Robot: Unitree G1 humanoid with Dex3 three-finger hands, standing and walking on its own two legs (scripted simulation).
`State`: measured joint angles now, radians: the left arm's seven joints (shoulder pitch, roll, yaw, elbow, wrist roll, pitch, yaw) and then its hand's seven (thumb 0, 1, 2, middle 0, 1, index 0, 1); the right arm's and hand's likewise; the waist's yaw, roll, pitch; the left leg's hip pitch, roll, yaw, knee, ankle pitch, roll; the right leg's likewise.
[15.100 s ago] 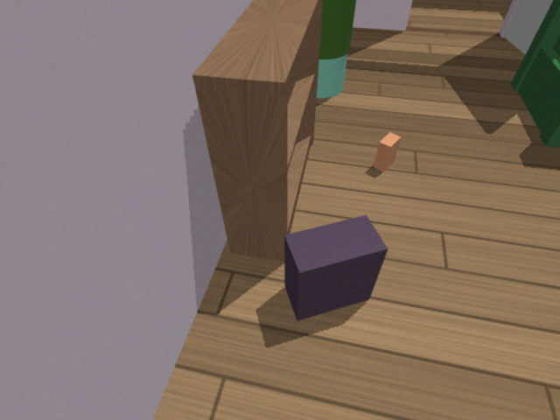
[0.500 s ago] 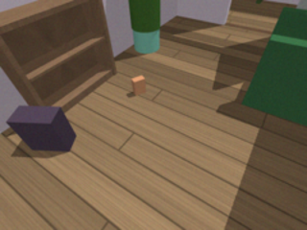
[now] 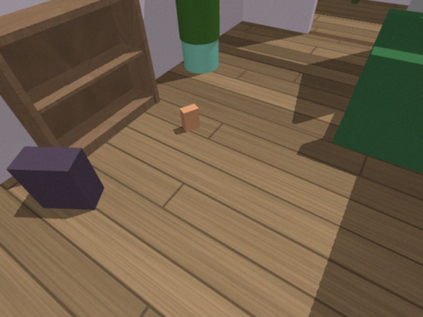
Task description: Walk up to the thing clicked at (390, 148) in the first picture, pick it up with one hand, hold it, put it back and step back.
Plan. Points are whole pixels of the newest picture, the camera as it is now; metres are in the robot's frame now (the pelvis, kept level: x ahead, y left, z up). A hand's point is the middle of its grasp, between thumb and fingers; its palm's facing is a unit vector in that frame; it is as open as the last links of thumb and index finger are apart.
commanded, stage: stand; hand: left
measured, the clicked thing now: (190, 118) +1.57 +0.22 -0.70
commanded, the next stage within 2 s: walk up in 0.16 s
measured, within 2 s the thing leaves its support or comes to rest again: neither
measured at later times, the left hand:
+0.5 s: hand out of the picture +0.08 +0.34 -0.17, palm faces -0.01 -0.93 -0.36, open 7.4 cm
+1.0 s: hand (138, 205) +0.45 +0.24 -0.14, palm faces -0.10 -0.93 -0.35, open 7.4 cm
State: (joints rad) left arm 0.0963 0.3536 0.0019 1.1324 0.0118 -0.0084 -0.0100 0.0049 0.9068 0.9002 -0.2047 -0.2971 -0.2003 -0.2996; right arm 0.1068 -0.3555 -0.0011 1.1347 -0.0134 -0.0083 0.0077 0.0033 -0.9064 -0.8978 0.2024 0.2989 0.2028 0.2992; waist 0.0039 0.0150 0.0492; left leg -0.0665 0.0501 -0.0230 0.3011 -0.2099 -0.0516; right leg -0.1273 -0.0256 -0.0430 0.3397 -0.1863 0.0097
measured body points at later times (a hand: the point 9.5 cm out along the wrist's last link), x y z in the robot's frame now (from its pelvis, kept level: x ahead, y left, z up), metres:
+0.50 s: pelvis +0.06 +0.05 -0.02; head +0.06 +0.07 +0.43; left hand +0.08 +0.39 -0.15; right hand +0.13 -0.29 -0.11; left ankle +0.08 +0.16 -0.75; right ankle +0.01 -0.10 -0.70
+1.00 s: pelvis +0.30 -0.01 -0.02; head +0.33 -0.03 +0.42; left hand +0.46 +0.29 -0.11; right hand +0.30 -0.31 -0.16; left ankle +0.15 +0.15 -0.66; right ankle +0.37 -0.10 -0.75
